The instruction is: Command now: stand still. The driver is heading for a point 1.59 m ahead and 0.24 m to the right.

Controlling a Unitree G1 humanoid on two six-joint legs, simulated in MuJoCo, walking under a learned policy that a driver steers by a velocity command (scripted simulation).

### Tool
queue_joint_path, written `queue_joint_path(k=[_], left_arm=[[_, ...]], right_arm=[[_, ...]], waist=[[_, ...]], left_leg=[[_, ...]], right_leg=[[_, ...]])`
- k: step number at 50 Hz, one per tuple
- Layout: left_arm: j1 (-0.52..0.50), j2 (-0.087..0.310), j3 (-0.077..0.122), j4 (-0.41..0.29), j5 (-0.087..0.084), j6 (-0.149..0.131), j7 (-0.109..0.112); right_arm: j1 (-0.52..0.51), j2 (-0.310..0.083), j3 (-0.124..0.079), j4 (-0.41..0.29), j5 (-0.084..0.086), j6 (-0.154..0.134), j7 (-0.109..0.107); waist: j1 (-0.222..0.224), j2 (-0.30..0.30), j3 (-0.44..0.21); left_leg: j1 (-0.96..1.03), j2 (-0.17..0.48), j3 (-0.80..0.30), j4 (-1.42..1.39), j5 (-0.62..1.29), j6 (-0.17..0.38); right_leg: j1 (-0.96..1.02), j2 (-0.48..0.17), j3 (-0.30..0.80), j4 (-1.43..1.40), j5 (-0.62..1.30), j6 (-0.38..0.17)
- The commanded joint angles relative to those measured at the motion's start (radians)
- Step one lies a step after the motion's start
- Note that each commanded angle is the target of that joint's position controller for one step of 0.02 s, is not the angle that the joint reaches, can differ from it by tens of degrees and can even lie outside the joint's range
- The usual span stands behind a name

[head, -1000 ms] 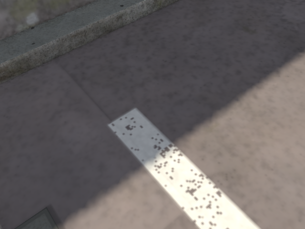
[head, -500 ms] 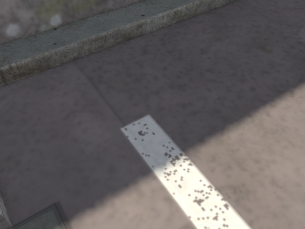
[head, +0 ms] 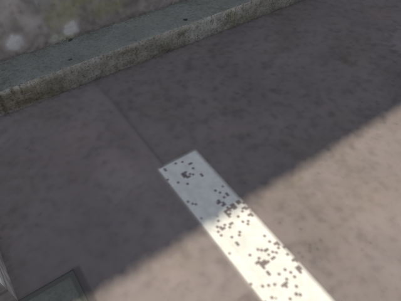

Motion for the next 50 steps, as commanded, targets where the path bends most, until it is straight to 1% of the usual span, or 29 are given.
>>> queue_joint_path(k=[1,13,24,25,26,27,28,29,30,32,33,34,35,36,37,38,39,40,41,42,43,44,45,46,47,48,49,50], left_arm=[[0.021,0.106,0.017,-0.017,0.0,-0.006,0.005],[0.05,0.085,0.008,0.011,-0.001,-0.005,0.007],[0.083,0.069,-0.001,0.021,-0.002,-0.005,0.007],[0.104,0.06,-0.004,0.031,-0.002,-0.004,0.007],[0.112,0.07,0.001,0.033,-0.009,-0.001,0.009],[0.112,0.084,0.006,0.028,-0.014,-0.001,0.012],[0.109,0.088,0.007,0.018,-0.016,-0.006,0.012],[0.111,0.085,0.007,0.011,-0.018,-0.016,0.01],[0.122,0.08,0.007,0.007,-0.023,-0.029,0.007],[0.153,0.08,0.01,0.006,-0.026,-0.052,-0.003],[0.173,0.084,0.011,0.006,-0.028,-0.061,-0.008],[0.196,0.093,0.014,0.008,-0.032,-0.068,-0.012],[0.221,0.109,0.018,0.01,-0.035,-0.075,-0.016],[0.243,0.13,0.023,0.012,-0.036,-0.08,-0.02],[0.248,0.149,0.027,0.007,-0.036,-0.083,-0.022],[0.233,0.159,0.029,-0.004,-0.036,-0.085,-0.024],[0.187,0.158,0.028,-0.022,-0.037,-0.086,-0.025],[0.086,0.142,0.023,-0.062,-0.04,-0.089,-0.027],[-0.012,0.099,0.013,-0.11,-0.04,-0.103,-0.034],[-0.046,0.074,0.008,-0.146,-0.029,-0.133,-0.038],[-0.056,0.085,0.01,-0.151,-0.028,-0.15,-0.046],[-0.083,0.076,0.009,-0.17,-0.048,-0.155,-0.054],[-0.112,0.06,0.003,-0.19,-0.059,-0.155,-0.058],[-0.129,0.048,0.002,-0.206,-0.054,-0.153,-0.061],[-0.127,0.044,0.003,-0.216,-0.043,-0.148,-0.062],[-0.132,0.032,-0.002,-0.233,-0.036,-0.142,-0.068],[-0.143,0.016,-0.01,-0.246,-0.031,-0.136,-0.075],[-0.168,0.009,-0.018,-0.264,-0.025,-0.131,-0.08]], right_arm=[[0.023,-0.096,-0.019,-0.019,0.001,-0.01,-0.006],[0.052,-0.084,-0.01,0.073,0.005,-0.007,-0.011],[0.074,-0.069,0.002,0.136,0.007,-0.005,-0.012],[0.094,-0.059,0.005,0.15,0.007,-0.003,-0.013],[0.099,-0.07,0.001,0.155,0.013,0.0,-0.015],[0.095,-0.084,-0.004,0.151,0.017,0.0,-0.018],[0.09,-0.086,-0.005,0.144,0.019,-0.004,-0.018],[0.091,-0.079,-0.003,0.139,0.021,-0.015,-0.017],[0.094,-0.072,-0.002,0.139,0.024,-0.028,-0.013],[0.096,-0.061,-0.002,0.135,0.029,-0.052,-0.004],[0.091,-0.054,-0.001,0.13,0.031,-0.062,0.002],[0.08,-0.044,0.002,0.121,0.034,-0.073,0.007],[0.066,-0.032,0.005,0.112,0.035,-0.084,0.013],[0.053,-0.017,0.008,0.102,0.037,-0.095,0.018],[0.049,-0.01,0.011,0.095,0.037,-0.106,0.023],[0.06,-0.007,0.012,0.094,0.037,-0.114,0.026],[0.112,-0.005,0.012,0.111,0.037,-0.12,0.031],[0.23,-0.028,0.003,0.154,0.039,-0.126,0.036],[0.383,-0.103,-0.024,0.212,0.043,-0.13,0.037],[0.553,-0.225,-0.061,0.256,0.037,-0.123,0.041],[0.528,-0.148,-0.032,0.241,0.015,-0.121,0.047],[0.463,-0.107,-0.016,0.225,0.003,-0.117,0.046],[0.417,-0.098,-0.006,0.209,0.001,-0.113,0.047],[0.38,-0.085,0.005,0.204,0.008,-0.103,0.046],[0.344,-0.055,0.019,0.197,0.01,-0.092,0.041],[0.318,-0.031,0.028,0.187,0.008,-0.084,0.037],[0.271,-0.035,0.031,0.167,0.006,-0.08,0.025],[0.22,-0.056,0.03,0.145,0.003,-0.079,0.014]], waist=[[-0.001,0.001,-0.007],[-0.006,-0.005,0.004],[-0.01,-0.006,0.012],[-0.011,-0.006,-0.012],[-0.012,-0.007,0.001],[-0.012,-0.008,0.038],[-0.012,-0.01,0.083],[-0.013,-0.012,0.111],[-0.01,-0.013,0.122],[-0.004,-0.021,0.109],[0.002,-0.034,0.102],[0.01,-0.057,0.1],[0.017,-0.093,0.097],[0.017,-0.139,0.093],[0.01,-0.171,0.092],[-0.007,-0.176,0.098],[-0.045,-0.169,0.099],[-0.11,-0.126,0.084],[-0.168,0.052,0.05],[-0.218,0.313,-0.013],[-0.185,0.255,-0.008],[-0.144,0.147,0.049],[-0.127,0.086,0.064],[-0.104,0.038,0.085],[-0.079,0.041,0.09],[-0.064,0.057,0.093],[-0.048,0.07,0.103],[-0.036,0.068,0.116]], left_leg=[[-0.03,0.028,-0.019,-0.106,0.142,0.02],[-0.032,0.022,-0.004,-0.11,0.138,0.012],[-0.037,0.018,0.006,-0.112,0.129,0.005],[-0.029,0.007,0.018,-0.114,0.024,0.008],[-0.05,-0.01,0.03,-0.1,-0.151,0.021],[-0.096,-0.012,0.025,-0.094,-0.314,0.038],[-0.141,-0.001,0.009,-0.097,-0.408,0.055],[-0.168,0.014,-0.01,-0.096,-0.432,0.069],[-0.18,0.026,-0.025,-0.089,-0.418,0.077],[-0.192,0.032,-0.033,-0.056,-0.375,0.085],[-0.205,0.027,-0.027,-0.033,-0.353,0.086],[-0.225,0.017,-0.015,0.002,-0.32,0.086],[-0.248,0.003,0.007,0.051,-0.271,0.083],[-0.263,-0.013,0.038,0.112,-0.209,0.082],[-0.262,-0.016,0.059,0.149,-0.16,0.089],[-0.23,-0.013,0.061,0.137,-0.141,0.102],[-0.14,-0.009,0.052,0.074,-0.117,0.114],[-0.017,0.0,0.021,0.002,-0.06,0.121],[0.233,0.075,-0.148,-0.097,0.073,0.156],[0.518,0.258,-0.464,-0.205,0.267,0.238],[0.532,0.358,-0.599,-0.224,0.4,0.271],[0.524,0.369,-0.545,-0.207,0.44,0.274],[0.524,0.362,-0.467,-0.224,0.452,0.273],[0.497,0.344,-0.38,-0.253,0.469,0.251],[0.431,0.309,-0.301,-0.297,0.461,0.218],[0.343,0.26,-0.23,-0.342,0.444,0.188],[0.232,0.221,-0.168,-0.39,0.419,0.178],[0.108,0.18,-0.101,-0.422,0.389,0.163]], right_leg=[[0.006,0.0,-0.006,-0.082,0.113,-0.023],[0.003,0.008,-0.012,-0.091,0.11,-0.029],[-0.003,0.014,-0.013,-0.096,0.106,-0.034],[0.006,0.025,-0.025,-0.098,0.003,-0.038],[-0.013,0.042,-0.036,-0.084,-0.168,-0.052],[-0.055,0.042,-0.027,-0.081,-0.332,-0.071],[-0.1,0.029,-0.004,-0.088,-0.433,-0.09],[-0.122,0.012,0.023,-0.091,-0.465,-0.105],[-0.126,-0.003,0.046,-0.09,-0.457,-0.118],[-0.104,-0.028,0.09,-0.089,-0.438,-0.141],[-0.085,-0.042,0.121,-0.102,-0.443,-0.156],[-0.061,-0.066,0.168,-0.125,-0.454,-0.176],[-0.031,-0.102,0.235,-0.163,-0.47,-0.202],[-0.006,-0.154,0.326,-0.213,-0.484,-0.234],[0.002,-0.204,0.405,-0.249,-0.471,-0.262],[-0.024,-0.228,0.442,-0.247,-0.416,-0.275],[-0.08,-0.218,0.412,-0.203,-0.309,-0.261],[-0.148,-0.156,0.286,-0.096,-0.146,-0.217],[-0.345,-0.021,0.074,0.172,0.077,-0.136],[-0.624,0.091,-0.08,0.556,0.066,-0.059],[-0.764,0.074,0.003,0.711,-0.259,-0.078],[-0.862,0.027,0.035,0.853,-0.261,-0.1],[-0.941,-0.003,0.025,0.914,-0.213,-0.113],[-0.973,-0.041,0.013,0.885,-0.16,-0.119],[-0.926,-0.069,-0.005,0.83,-0.119,-0.115],[-0.84,-0.073,-0.033,0.743,-0.062,-0.108],[-0.737,-0.064,-0.059,0.628,0.016,-0.089],[-0.604,-0.052,-0.074,0.473,0.121,-0.071]])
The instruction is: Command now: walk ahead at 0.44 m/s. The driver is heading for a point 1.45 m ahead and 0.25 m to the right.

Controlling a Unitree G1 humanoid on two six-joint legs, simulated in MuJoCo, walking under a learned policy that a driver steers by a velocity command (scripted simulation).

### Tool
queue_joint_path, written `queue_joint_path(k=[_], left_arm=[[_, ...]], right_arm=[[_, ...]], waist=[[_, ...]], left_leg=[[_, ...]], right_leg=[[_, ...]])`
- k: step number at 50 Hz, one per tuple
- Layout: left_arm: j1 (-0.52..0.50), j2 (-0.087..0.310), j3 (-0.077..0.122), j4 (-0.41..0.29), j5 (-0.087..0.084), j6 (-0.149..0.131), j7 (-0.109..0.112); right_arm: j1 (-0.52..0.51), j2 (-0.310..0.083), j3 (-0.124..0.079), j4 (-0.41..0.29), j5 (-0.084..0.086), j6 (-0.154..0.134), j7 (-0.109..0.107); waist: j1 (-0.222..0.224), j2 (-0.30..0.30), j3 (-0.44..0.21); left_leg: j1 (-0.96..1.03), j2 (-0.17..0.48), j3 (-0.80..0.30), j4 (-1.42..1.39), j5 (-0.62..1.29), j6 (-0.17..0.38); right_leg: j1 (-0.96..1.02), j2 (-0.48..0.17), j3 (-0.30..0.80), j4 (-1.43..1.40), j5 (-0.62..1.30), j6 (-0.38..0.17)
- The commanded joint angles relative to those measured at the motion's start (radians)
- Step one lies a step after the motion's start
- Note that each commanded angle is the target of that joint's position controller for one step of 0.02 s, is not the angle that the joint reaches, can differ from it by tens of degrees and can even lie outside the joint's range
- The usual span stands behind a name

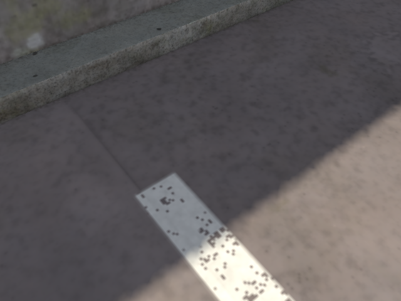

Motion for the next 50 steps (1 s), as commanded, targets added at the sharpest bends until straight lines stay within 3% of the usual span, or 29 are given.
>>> queue_joint_path(k=[1,3,5,6,7,8,9,10,11,12,13,14,15,16,19,24,28,33,36,37,38,39,40,41,42,43,44,46,50], left_arm=[[-0.159,-0.022,-0.024,-0.134,0.018,-0.006,-0.018],[-0.215,0.011,-0.015,-0.167,0.012,0.009,-0.013],[-0.23,0.063,0.0,-0.189,0.004,0.018,-0.009],[-0.211,0.087,0.012,-0.19,0.004,0.018,-0.008],[-0.153,0.113,0.026,-0.177,0.002,0.019,-0.006],[-0.008,0.148,0.048,-0.134,-0.003,0.024,-0.002],[0.146,0.181,0.065,-0.089,-0.008,0.032,0.003],[0.295,0.264,0.079,-0.056,0.008,0.04,0.011],[0.31,0.27,0.071,-0.039,0.038,0.031,-0.01],[0.234,0.171,0.049,-0.045,0.029,0.024,-0.014],[0.134,0.132,0.039,-0.059,0.019,0.017,-0.014],[0.048,0.121,0.033,-0.074,0.024,0.008,-0.017],[0.005,0.106,0.029,-0.076,0.037,0.001,-0.022],[-0.007,0.087,0.022,-0.066,0.048,-0.002,-0.023],[0.04,0.085,0.019,-0.028,0.037,-0.008,-0.018],[0.144,0.14,0.03,0.001,0.035,0.006,0.018],[0.225,0.15,0.03,0.023,0.022,0.017,0.028],[0.308,0.158,0.036,0.058,0.018,0.045,0.03],[0.279,0.181,0.046,0.052,0.017,0.059,0.033],[0.252,0.184,0.046,0.043,0.018,0.064,0.033],[0.241,0.16,0.035,0.03,0.026,0.065,0.033],[0.263,0.11,0.017,-0.004,0.041,0.057,0.033],[0.365,0.0,-0.014,0.005,0.031,0.03,0.023],[0.289,0.121,0.014,0.004,0.005,0.009,0.019],[0.199,0.16,0.025,-0.025,-0.011,-0.004,0.017],[0.152,0.15,0.025,-0.032,-0.004,-0.007,0.024],[0.133,0.141,0.032,-0.035,0.01,0.0,0.029],[0.172,0.096,0.031,-0.029,0.014,0.027,0.028],[0.083,0.082,0.034,-0.066,0.027,0.047,0.034]], right_arm=[[-0.066,-0.14,-0.013,-0.075,0.0,-0.003,-0.029],[-0.021,-0.216,-0.033,-0.066,0.018,-0.019,-0.038],[-0.005,-0.222,-0.044,-0.052,0.029,-0.023,-0.039],[-0.001,-0.223,-0.049,-0.049,0.024,-0.018,-0.038],[-0.006,-0.233,-0.055,-0.05,0.01,-0.008,-0.037],[-0.019,-0.231,-0.057,-0.055,-0.006,0.006,-0.034],[-0.035,-0.221,-0.052,-0.072,-0.015,0.014,-0.029],[0.002,-0.147,-0.03,-0.102,-0.042,0.012,-0.023],[0.171,0.016,0.007,-0.082,-0.006,-0.013,-0.005],[0.063,-0.115,-0.02,-0.092,0.021,-0.039,0.002],[-0.075,-0.177,-0.036,-0.137,0.043,-0.05,0.004],[-0.141,-0.185,-0.038,-0.154,0.036,-0.052,-0.006],[-0.159,-0.182,-0.048,-0.159,0.025,-0.043,-0.014],[-0.132,-0.167,-0.05,-0.16,0.022,-0.028,-0.016],[-0.149,-0.146,-0.054,-0.178,0.016,0.0,-0.024],[-0.358,-0.157,-0.059,-0.253,-0.002,-0.004,-0.023],[-0.504,-0.133,-0.047,-0.294,0.006,-0.016,-0.006],[-0.632,-0.135,-0.036,-0.353,0.018,-0.03,0.027],[-0.57,-0.178,-0.049,-0.355,0.02,-0.041,0.04],[-0.467,-0.209,-0.066,-0.328,0.019,-0.043,0.038],[-0.284,-0.266,-0.093,-0.274,0.016,-0.043,0.03],[-0.098,-0.35,-0.114,-0.239,-0.005,-0.038,0.02],[-0.064,-0.374,-0.116,-0.22,-0.004,-0.033,0.027],[-0.099,-0.274,-0.09,-0.228,0.006,-0.032,0.026],[-0.187,-0.239,-0.078,-0.247,0.008,-0.032,0.022],[-0.264,-0.223,-0.072,-0.262,0.002,-0.031,0.023],[-0.304,-0.196,-0.065,-0.268,-0.005,-0.032,0.027],[-0.315,-0.173,-0.059,-0.257,-0.012,-0.037,0.034],[-0.265,-0.22,-0.072,-0.221,-0.005,-0.039,0.018]], waist=[[0.03,0.089,0.166],[0.028,0.132,0.157],[0.049,0.138,0.158],[0.068,0.142,0.124],[0.101,0.159,0.068],[0.17,0.17,-0.022],[0.238,0.16,-0.106],[0.235,-0.051,-0.256],[0.131,-0.354,-0.418],[0.145,-0.211,-0.272],[0.126,-0.111,-0.104],[0.092,0.022,-0.046],[0.056,0.032,-0.013],[0.02,-0.013,-0.013],[0.0,-0.045,0.036],[0.05,-0.006,0.076],[0.105,-0.012,0.087],[0.143,-0.021,0.113],[0.084,-0.065,0.067],[0.023,-0.074,0.003],[-0.056,-0.063,-0.117],[-0.096,0.069,-0.282],[-0.041,0.313,-0.391],[-0.067,0.213,-0.308],[-0.05,0.166,-0.168],[-0.017,0.075,-0.102],[0.011,0.057,-0.046],[0.057,0.086,-0.031],[0.058,0.067,0.03]], left_leg=[[-0.226,0.147,-0.06,-0.23,0.428,0.129],[-0.231,0.179,-0.065,-0.296,0.415,0.14],[-0.099,0.214,-0.059,-0.254,0.545,0.126],[-0.025,0.228,-0.053,-0.186,0.701,0.111],[0.028,0.238,-0.043,-0.082,0.885,0.095],[0.04,0.223,-0.02,0.099,1.048,0.077],[-0.063,0.189,-0.002,0.324,1.02,0.052],[-0.308,0.094,0.022,0.687,0.56,0.034],[-0.582,-0.08,-0.097,1.011,-0.184,0.005],[-0.674,-0.018,-0.142,1.124,-0.158,0.033],[-0.719,0.034,-0.096,1.117,-0.057,0.05],[-0.657,0.092,-0.081,1.065,0.046,0.054],[-0.604,0.128,-0.07,1.015,0.096,0.055],[-0.551,0.155,-0.079,0.98,0.123,0.057],[-0.569,0.176,-0.052,0.872,0.143,0.038],[-0.75,0.185,-0.035,0.591,0.387,-0.012],[-0.712,0.138,0.013,0.361,0.512,-0.019],[-0.74,0.104,0.027,0.227,0.412,0.0],[-0.602,0.061,0.053,0.179,0.301,0.045],[-0.449,0.026,0.082,0.156,0.299,0.069],[-0.181,0.039,0.064,0.177,0.33,0.109],[0.173,0.266,-0.23,0.192,0.303,0.201],[0.415,0.433,-0.669,0.06,0.152,0.329],[0.367,0.393,-0.64,0.019,0.086,0.283],[0.221,0.36,-0.473,0.001,0.162,0.24],[0.074,0.322,-0.37,-0.03,0.26,0.22],[-0.039,0.286,-0.295,-0.065,0.338,0.212],[-0.139,0.249,-0.216,-0.123,0.385,0.213],[-0.176,0.233,-0.117,-0.179,0.482,0.226]], right_leg=[[0.068,-0.009,-0.016,-0.376,0.268,0.027],[0.217,0.034,-0.024,-0.522,0.35,0.033],[0.228,0.049,-0.005,-0.63,0.35,0.008],[0.26,0.066,-0.006,-0.656,0.332,-0.008],[0.332,0.088,-0.017,-0.651,0.3,-0.026],[0.478,0.113,-0.032,-0.628,0.257,-0.054],[0.695,0.08,-0.004,-0.631,0.254,-0.084],[0.991,-0.148,0.294,-0.612,0.201,-0.143],[1.174,-0.352,0.833,-0.863,-0.062,-0.313],[1.043,-0.3,0.859,-0.968,-0.153,-0.258],[0.858,-0.276,0.668,-0.974,-0.101,-0.215],[0.684,-0.243,0.535,-0.997,0.027,-0.194],[0.564,-0.202,0.43,-1.017,0.117,-0.181],[0.504,-0.171,0.365,-1.047,0.132,-0.175],[0.429,-0.143,0.271,-1.114,0.136,-0.196],[0.522,-0.145,0.218,-1.14,0.206,-0.188],[0.589,-0.122,0.149,-1.126,0.252,-0.153],[0.767,-0.18,0.154,-1.042,0.31,-0.151],[0.817,-0.203,0.154,-0.937,0.536,-0.124],[0.803,-0.173,0.124,-0.821,0.713,-0.104],[0.706,-0.118,0.082,-0.614,0.749,-0.074],[0.426,-0.032,0.026,-0.263,0.45,-0.026],[0.095,0.127,0.091,0.005,-0.246,0.016],[-0.017,0.065,0.186,0.104,-0.251,0.0],[-0.055,0.013,0.155,0.094,-0.155,-0.011],[-0.011,-0.034,0.129,0.045,-0.065,-0.007],[0.03,-0.062,0.122,-0.01,-0.015,0.0],[0.115,-0.089,0.122,-0.068,0.032,0.009],[0.036,-0.101,0.103,-0.23,0.165,0.045]])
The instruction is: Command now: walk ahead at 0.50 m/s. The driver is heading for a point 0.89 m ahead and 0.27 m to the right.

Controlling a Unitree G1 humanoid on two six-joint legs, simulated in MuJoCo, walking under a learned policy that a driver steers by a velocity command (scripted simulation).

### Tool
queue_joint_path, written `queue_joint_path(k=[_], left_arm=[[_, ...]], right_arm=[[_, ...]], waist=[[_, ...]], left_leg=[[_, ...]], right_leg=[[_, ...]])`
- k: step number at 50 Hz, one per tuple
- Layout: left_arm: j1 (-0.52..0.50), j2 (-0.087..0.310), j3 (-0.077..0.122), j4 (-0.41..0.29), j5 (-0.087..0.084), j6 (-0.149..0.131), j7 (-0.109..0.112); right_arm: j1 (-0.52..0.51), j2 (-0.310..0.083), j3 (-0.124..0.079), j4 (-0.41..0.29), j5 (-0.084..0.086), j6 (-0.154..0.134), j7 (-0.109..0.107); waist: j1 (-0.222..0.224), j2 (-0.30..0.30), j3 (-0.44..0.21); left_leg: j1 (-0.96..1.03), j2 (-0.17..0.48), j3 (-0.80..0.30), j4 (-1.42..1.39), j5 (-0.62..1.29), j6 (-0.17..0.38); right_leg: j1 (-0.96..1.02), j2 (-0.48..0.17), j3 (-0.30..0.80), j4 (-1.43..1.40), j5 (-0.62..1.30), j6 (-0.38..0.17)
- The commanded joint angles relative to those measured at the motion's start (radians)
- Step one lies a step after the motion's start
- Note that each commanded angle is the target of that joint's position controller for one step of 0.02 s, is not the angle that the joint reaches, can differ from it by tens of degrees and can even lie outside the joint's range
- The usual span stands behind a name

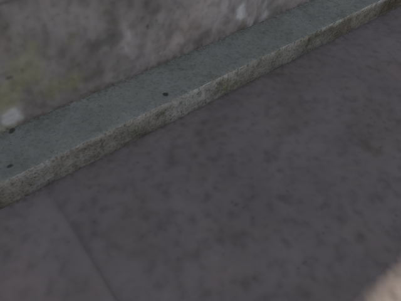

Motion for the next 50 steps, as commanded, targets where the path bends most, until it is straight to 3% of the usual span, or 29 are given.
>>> queue_joint_path(k=[1,5,10,13,14,15,16,17,18,19,20,21,22,24,27,33,38,41,42,43,44,45,46,47,48,49,50], left_arm=[[-0.001,0.038,0.012,-0.055,0.01,0.003,0.003],[-0.148,0.013,0.001,-0.095,0.005,-0.008,-0.01],[-0.276,0.025,-0.003,-0.148,-0.005,-0.017,-0.034],[-0.243,0.057,0.008,-0.154,-0.006,-0.026,-0.048],[-0.172,0.08,0.02,-0.136,-0.004,-0.028,-0.047],[-0.018,0.119,0.044,-0.087,-0.003,-0.027,-0.041],[0.173,0.188,0.067,-0.044,0.008,-0.025,-0.031],[0.257,0.267,0.085,-0.018,0.013,-0.019,-0.032],[0.252,0.174,0.057,-0.022,0.004,-0.017,-0.033],[0.162,0.134,0.043,-0.038,0.001,-0.02,-0.03],[0.078,0.107,0.034,-0.058,0.005,-0.021,-0.029],[0.025,0.079,0.026,-0.063,0.013,-0.023,-0.033],[0.001,0.056,0.019,-0.062,0.023,-0.027,-0.035],[0.009,0.058,0.02,-0.048,0.02,-0.034,-0.038],[0.054,0.097,0.031,-0.021,0.016,-0.037,-0.024],[0.144,0.112,0.03,0.02,0.004,-0.023,-0.003],[0.232,0.119,0.034,0.067,-0.006,0.0,0.002],[0.202,0.147,0.047,0.063,-0.01,0.013,0.01],[0.175,0.147,0.046,0.055,-0.01,0.016,0.01],[0.166,0.117,0.035,0.044,-0.002,0.016,0.008],[0.168,0.058,0.013,0.01,0.023,0.014,0.008],[0.301,-0.051,-0.013,0.008,-0.007,-0.006,0.002],[0.237,0.077,0.016,0.021,-0.032,-0.016,0.003],[0.152,0.115,0.03,-0.005,-0.041,-0.019,0.004],[0.118,0.099,0.03,-0.007,-0.036,-0.014,0.01],[0.104,0.085,0.037,-0.009,-0.024,-0.006,0.013],[0.12,0.062,0.038,-0.015,-0.021,0.008,0.01]], right_arm=[[-0.014,-0.145,-0.03,-0.043,0.003,-0.012,-0.017],[0.042,-0.158,-0.029,-0.017,0.012,-0.004,-0.03],[0.122,-0.171,-0.036,0.031,0.022,0.016,-0.035],[0.101,-0.19,-0.044,0.035,0.023,0.032,-0.042],[0.078,-0.198,-0.046,0.03,0.023,0.037,-0.043],[0.065,-0.181,-0.039,0.025,0.019,0.042,-0.043],[0.071,-0.151,-0.023,0.001,0.004,0.043,-0.044],[0.2,-0.017,0.016,-0.004,0.003,0.02,-0.031],[0.156,-0.098,-0.001,0.011,0.022,-0.005,-0.025],[0.06,-0.163,-0.019,-0.021,0.048,-0.02,-0.021],[0.0,-0.162,-0.019,-0.035,0.048,-0.024,-0.026],[-0.031,-0.152,-0.024,-0.04,0.032,-0.019,-0.033],[-0.014,-0.139,-0.028,-0.037,0.024,-0.006,-0.037],[0.017,-0.095,-0.025,-0.03,0.021,0.018,-0.039],[-0.061,-0.094,-0.027,-0.059,0.01,0.032,-0.044],[-0.26,-0.065,-0.015,-0.116,0.013,0.02,-0.028],[-0.396,-0.074,-0.009,-0.175,0.022,0.005,-0.001],[-0.332,-0.119,-0.023,-0.17,0.022,-0.011,0.008],[-0.235,-0.145,-0.038,-0.143,0.02,-0.015,0.004],[-0.063,-0.199,-0.063,-0.095,0.013,-0.018,-0.005],[0.123,-0.28,-0.082,-0.071,-0.002,-0.014,-0.018],[0.134,-0.307,-0.085,-0.052,-0.008,-0.006,-0.012],[0.099,-0.196,-0.058,-0.069,0.0,-0.006,-0.013],[0.025,-0.15,-0.044,-0.08,0.003,-0.008,-0.017],[-0.041,-0.129,-0.035,-0.086,-0.001,-0.01,-0.016],[-0.086,-0.104,-0.03,-0.084,-0.004,-0.012,-0.015],[-0.111,-0.105,-0.028,-0.079,-0.009,-0.014,-0.021]], waist=[[0.031,0.091,0.006],[-0.014,0.097,0.035],[-0.047,0.099,0.072],[-0.004,0.119,0.039],[0.041,0.132,-0.008],[0.113,0.118,-0.099],[0.175,0.036,-0.244],[0.119,-0.227,-0.381],[0.148,-0.178,-0.393],[0.134,-0.125,-0.233],[0.103,-0.04,-0.147],[0.074,0.0,-0.079],[0.038,-0.021,-0.063],[0.012,-0.035,-0.049],[0.017,-0.011,-0.004],[0.077,-0.013,0.038],[0.111,-0.012,0.08],[0.051,-0.042,0.041],[-0.006,-0.045,-0.013],[-0.077,-0.028,-0.132],[-0.131,0.113,-0.307],[-0.053,0.391,-0.419],[-0.083,0.254,-0.329],[-0.075,0.2,-0.195],[-0.043,0.124,-0.128],[-0.017,0.119,-0.071],[0.015,0.144,-0.048]], left_leg=[[0.036,0.272,-0.193,-0.175,0.262,0.163],[0.041,0.232,-0.118,-0.191,0.214,0.125],[0.208,0.302,-0.137,-0.136,0.205,0.12],[0.276,0.33,-0.141,-0.048,0.365,0.094],[0.269,0.314,-0.123,0.035,0.528,0.08],[0.222,0.261,-0.085,0.208,0.63,0.056],[0.023,0.202,-0.042,0.498,0.423,0.021],[-0.396,0.014,-0.041,0.874,-0.195,-0.05],[-0.52,0.027,-0.185,1.01,-0.427,-0.037],[-0.595,0.083,-0.178,1.04,-0.361,-0.02],[-0.569,0.139,-0.147,0.996,-0.262,-0.017],[-0.528,0.172,-0.134,0.931,-0.201,-0.023],[-0.462,0.2,-0.141,0.886,-0.158,-0.023],[-0.409,0.213,-0.133,0.83,-0.125,-0.033],[-0.487,0.224,-0.124,0.703,-0.013,-0.06],[-0.481,0.18,-0.079,0.367,0.254,-0.072],[-0.498,0.146,-0.082,0.23,0.186,-0.058],[-0.358,0.113,-0.077,0.177,0.092,-0.033],[-0.211,0.085,-0.052,0.149,0.085,-0.015],[0.054,0.109,-0.069,0.179,0.11,0.02],[0.368,0.324,-0.299,0.207,0.105,0.079],[0.613,0.511,-0.73,0.067,-0.08,0.214],[0.535,0.47,-0.702,0.02,-0.181,0.174],[0.402,0.441,-0.536,0.002,-0.146,0.126],[0.264,0.405,-0.429,-0.03,-0.063,0.106],[0.16,0.369,-0.339,-0.068,-0.01,0.095],[0.089,0.354,-0.277,-0.102,0.013,0.085]], right_leg=[[-0.089,-0.035,0.016,-0.126,0.147,0.023],[-0.033,0.006,-0.025,-0.381,0.335,0.02],[-0.074,0.029,-0.021,-0.506,0.283,-0.009],[0.014,0.058,-0.04,-0.544,0.172,-0.047],[0.133,0.092,-0.071,-0.557,0.154,-0.065],[0.345,0.12,-0.094,-0.568,0.172,-0.092],[0.663,-0.024,0.066,-0.531,0.206,-0.152],[1.026,-0.258,0.545,-0.627,0.013,-0.318],[1.03,-0.267,0.691,-0.737,-0.09,-0.312],[0.898,-0.237,0.543,-0.755,-0.077,-0.261],[0.742,-0.2,0.417,-0.777,0.006,-0.232],[0.606,-0.163,0.328,-0.81,0.093,-0.217],[0.525,-0.132,0.267,-0.841,0.137,-0.202],[0.452,-0.109,0.204,-0.892,0.177,-0.21],[0.444,-0.106,0.141,-0.934,0.244,-0.219],[0.494,-0.061,0.032,-0.948,0.253,-0.17],[0.63,-0.117,0.072,-0.873,0.273,-0.172],[0.658,-0.141,0.115,-0.78,0.388,-0.148],[0.637,-0.11,0.097,-0.681,0.52,-0.13],[0.539,-0.049,0.061,-0.485,0.535,-0.1],[0.321,0.043,0.002,-0.151,0.208,-0.058],[-0.021,0.177,0.026,0.132,-0.363,-0.015],[-0.108,0.114,0.116,0.237,-0.35,-0.019],[-0.149,0.07,0.093,0.24,-0.252,-0.028],[-0.104,0.025,0.076,0.21,-0.167,-0.023],[-0.068,-0.001,0.075,0.161,-0.113,-0.02],[-0.019,-0.025,0.079,0.135,-0.078,-0.017]])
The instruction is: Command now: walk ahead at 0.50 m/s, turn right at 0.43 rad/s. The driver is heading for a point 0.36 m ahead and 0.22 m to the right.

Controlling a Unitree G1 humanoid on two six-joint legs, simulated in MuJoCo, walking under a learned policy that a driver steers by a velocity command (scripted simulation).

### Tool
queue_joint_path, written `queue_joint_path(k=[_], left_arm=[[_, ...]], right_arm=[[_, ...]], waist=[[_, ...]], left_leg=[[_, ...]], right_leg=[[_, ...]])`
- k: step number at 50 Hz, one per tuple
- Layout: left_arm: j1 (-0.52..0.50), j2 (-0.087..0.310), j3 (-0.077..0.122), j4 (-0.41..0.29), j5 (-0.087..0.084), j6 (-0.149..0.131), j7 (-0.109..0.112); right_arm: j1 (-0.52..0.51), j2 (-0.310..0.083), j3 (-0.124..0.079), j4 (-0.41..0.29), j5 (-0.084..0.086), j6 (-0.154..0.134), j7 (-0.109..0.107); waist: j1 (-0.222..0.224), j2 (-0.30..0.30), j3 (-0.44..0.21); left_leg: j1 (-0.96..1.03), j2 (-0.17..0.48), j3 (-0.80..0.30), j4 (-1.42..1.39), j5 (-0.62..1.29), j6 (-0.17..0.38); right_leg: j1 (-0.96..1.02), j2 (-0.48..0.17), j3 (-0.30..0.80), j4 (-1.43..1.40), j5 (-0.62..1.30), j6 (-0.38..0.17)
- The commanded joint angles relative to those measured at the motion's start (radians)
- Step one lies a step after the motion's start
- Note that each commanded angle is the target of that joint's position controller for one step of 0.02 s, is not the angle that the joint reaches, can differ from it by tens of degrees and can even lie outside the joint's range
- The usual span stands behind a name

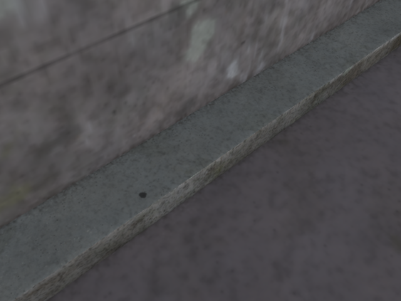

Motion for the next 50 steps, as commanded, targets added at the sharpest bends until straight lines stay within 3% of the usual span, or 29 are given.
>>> queue_joint_path(k=[1,5,10,12,13,15,18,19,20,21,22,23,24,25,26,28,31,36,39,41,42,43,44,45,46,48,50], left_arm=[[0.0,0.054,0.024,-0.078,0.0,0.009,0.001],[-0.055,0.036,0.025,-0.126,0.01,0.039,-0.002],[-0.218,0.028,0.017,-0.188,0.018,0.025,-0.031],[-0.291,0.021,0.011,-0.22,0.019,0.022,-0.044],[-0.316,0.032,0.012,-0.235,0.023,0.023,-0.052],[-0.343,0.041,0.013,-0.262,0.019,0.025,-0.066],[-0.274,0.088,0.035,-0.276,0.016,0.027,-0.078],[-0.164,0.123,0.056,-0.252,0.012,0.026,-0.078],[0.007,0.183,0.091,-0.205,0.016,0.025,-0.066],[0.096,0.287,0.115,-0.178,0.023,0.033,-0.037],[0.012,0.344,0.107,-0.232,0.044,0.023,-0.034],[0.03,0.25,0.079,-0.244,0.055,0.016,-0.039],[-0.012,0.197,0.064,-0.232,0.049,0.01,-0.039],[-0.079,0.157,0.052,-0.237,0.031,0.004,-0.041],[-0.133,0.127,0.042,-0.239,0.027,0.004,-0.038],[-0.172,0.131,0.034,-0.237,0.049,0.001,-0.034],[-0.184,0.142,0.032,-0.211,0.053,-0.008,-0.026],[-0.19,0.136,0.021,-0.175,0.053,0.023,-0.003],[-0.202,0.128,0.009,-0.156,0.066,0.041,-0.003],[-0.218,0.113,0.0,-0.143,0.057,0.052,0.0],[-0.212,0.09,-0.01,-0.132,0.054,0.057,-0.001],[-0.158,0.066,-0.019,-0.126,0.066,0.052,-0.001],[-0.066,0.057,-0.019,-0.107,0.086,0.049,-0.002],[-0.029,0.034,-0.024,-0.087,0.083,0.056,0.003],[-0.074,0.059,-0.024,-0.088,0.078,0.064,0.007],[-0.153,0.112,-0.011,-0.08,0.058,0.084,0.016],[-0.168,0.112,-0.013,-0.07,0.056,0.095,0.013]], right_arm=[[0.041,-0.098,-0.023,-0.012,-0.007,-0.012,-0.011],[0.056,-0.138,-0.038,0.014,-0.007,-0.018,-0.026],[0.092,-0.177,-0.047,0.03,-0.001,-0.003,-0.045],[0.13,-0.192,-0.052,0.043,0.006,0.006,-0.049],[0.146,-0.203,-0.054,0.047,0.001,0.015,-0.046],[0.159,-0.211,-0.059,0.053,0.011,0.031,-0.044],[0.135,-0.252,-0.071,0.042,0.023,0.055,-0.048],[0.123,-0.262,-0.073,0.036,0.024,0.066,-0.051],[0.116,-0.246,-0.065,0.031,0.023,0.07,-0.054],[0.154,-0.159,-0.035,0.001,-0.019,0.054,-0.049],[0.238,-0.081,-0.003,-0.037,-0.01,0.016,-0.033],[0.15,-0.181,-0.023,-0.027,0.039,-0.012,-0.021],[0.113,-0.189,-0.023,-0.031,0.055,-0.017,-0.017],[0.104,-0.187,-0.023,-0.01,0.034,-0.011,-0.027],[0.088,-0.199,-0.032,-0.002,0.012,0.002,-0.037],[0.123,-0.186,-0.035,0.006,0.011,0.04,-0.043],[0.136,-0.149,-0.028,0.009,0.0,0.065,-0.053],[0.03,-0.119,-0.009,-0.005,0.003,0.072,-0.041],[-0.004,-0.146,-0.011,-0.012,0.004,0.072,-0.033],[0.008,-0.155,-0.014,-0.009,-0.001,0.066,-0.028],[0.046,-0.149,-0.012,0.005,-0.004,0.057,-0.021],[0.055,-0.199,-0.019,0.01,-0.016,0.05,-0.023],[0.022,-0.241,-0.019,-0.006,-0.028,0.052,-0.028],[-0.008,-0.181,-0.003,0.005,-0.033,0.059,-0.027],[-0.043,-0.143,0.004,0.002,-0.021,0.063,-0.021],[-0.066,-0.151,0.002,-0.003,-0.012,0.062,-0.013],[-0.039,-0.16,0.001,0.018,-0.009,0.054,-0.014]], waist=[[-0.017,0.137,-0.056],[-0.004,0.099,-0.011],[-0.051,0.079,0.026],[-0.079,0.071,0.046],[-0.087,0.068,0.056],[-0.087,0.08,0.065],[-0.02,0.125,-0.002],[0.044,0.128,-0.061],[0.132,0.095,-0.142],[0.117,-0.123,-0.23],[0.011,-0.258,-0.4],[0.084,-0.088,-0.438],[0.068,-0.067,-0.321],[0.031,0.032,-0.216],[0.003,0.034,-0.168],[-0.046,0.003,-0.146],[-0.071,-0.015,-0.143],[-0.028,-0.05,-0.144],[-0.013,-0.065,-0.123],[-0.033,-0.066,-0.113],[-0.058,-0.045,-0.114],[-0.034,0.021,-0.134],[0.047,0.129,-0.137],[0.067,0.217,-0.146],[0.053,0.203,-0.137],[0.013,0.124,-0.109],[-0.001,0.098,-0.108]], left_leg=[[0.213,0.278,-0.261,-0.296,0.046,0.131],[0.193,0.281,-0.12,-0.344,0.15,0.149],[0.243,0.252,0.029,-0.361,0.176,0.121],[0.303,0.268,0.06,-0.349,0.181,0.116],[0.335,0.276,0.08,-0.336,0.202,0.11],[0.396,0.295,0.101,-0.291,0.256,0.096],[0.438,0.304,0.14,-0.098,0.691,0.067],[0.419,0.288,0.157,0.065,0.811,0.053],[0.306,0.242,0.174,0.309,0.766,0.013],[0.004,0.165,0.168,0.653,0.159,-0.045],[-0.32,-0.048,-0.012,0.99,-0.507,-0.102],[-0.368,0.005,-0.167,1.052,-0.442,-0.085],[-0.397,0.055,-0.146,1.005,-0.371,-0.066],[-0.363,0.11,-0.136,0.907,-0.301,-0.063],[-0.3,0.135,-0.135,0.833,-0.267,-0.063],[-0.174,0.131,-0.128,0.785,-0.224,-0.066],[-0.155,0.113,-0.12,0.641,-0.136,-0.085],[-0.102,0.098,-0.108,0.294,0.035,-0.104],[-0.058,0.083,-0.108,0.194,0.017,-0.101],[0.002,0.069,-0.098,0.083,0.017,-0.078],[0.085,0.068,-0.094,-0.043,0.145,-0.056],[0.177,0.135,-0.171,-0.067,0.397,-0.03],[0.222,0.223,-0.258,-0.022,0.597,0.039],[0.194,0.272,-0.302,-0.023,0.546,0.127],[0.14,0.248,-0.302,-0.046,0.409,0.12],[0.11,0.145,-0.192,-0.026,0.251,0.029],[0.135,0.112,-0.154,-0.011,0.23,-0.005]], right_leg=[[-0.216,-0.117,0.055,0.016,0.101,0.002],[-0.297,-0.13,0.057,-0.088,0.223,0.022],[-0.294,-0.102,-0.017,-0.368,0.438,0.025],[-0.308,-0.092,-0.049,-0.443,0.445,0.018],[-0.314,-0.088,-0.059,-0.457,0.43,0.013],[-0.316,-0.078,-0.081,-0.492,0.367,-0.007],[-0.159,0.008,-0.16,-0.499,0.2,-0.062],[-0.021,0.057,-0.186,-0.519,0.172,-0.089],[0.238,0.099,-0.168,-0.605,0.264,-0.126],[0.537,-0.101,0.128,-0.595,0.505,-0.186],[0.768,-0.359,0.71,-0.76,0.567,-0.424],[0.756,-0.361,0.616,-0.799,0.734,-0.39],[0.648,-0.323,0.408,-0.762,0.863,-0.347],[0.481,-0.265,0.275,-0.761,0.879,-0.285],[0.352,-0.227,0.21,-0.788,0.86,-0.254],[0.2,-0.197,0.137,-0.844,0.91,-0.241],[0.17,-0.163,0.048,-0.862,0.997,-0.229],[0.223,-0.125,-0.011,-0.854,0.875,-0.177],[0.239,-0.142,0.028,-0.833,0.766,-0.184],[0.238,-0.141,0.048,-0.779,0.684,-0.164],[0.23,-0.106,0.041,-0.731,0.593,-0.121],[0.205,-0.048,0.033,-0.685,0.456,-0.066],[0.153,0.027,0.004,-0.643,0.2,-0.025],[0.155,0.039,-0.006,-0.633,0.063,0.011],[0.201,0.023,0.002,-0.679,0.097,0.018],[0.224,0.013,0.013,-0.72,0.228,-0.013],[0.224,-0.002,0.026,-0.736,0.298,-0.028]])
